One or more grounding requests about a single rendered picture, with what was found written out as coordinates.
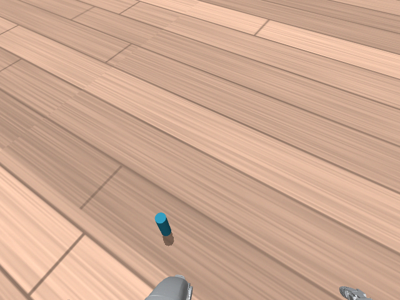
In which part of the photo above can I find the right robot hand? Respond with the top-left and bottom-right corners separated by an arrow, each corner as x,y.
339,286 -> 372,300

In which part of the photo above can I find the can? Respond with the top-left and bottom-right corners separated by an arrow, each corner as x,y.
155,212 -> 171,236

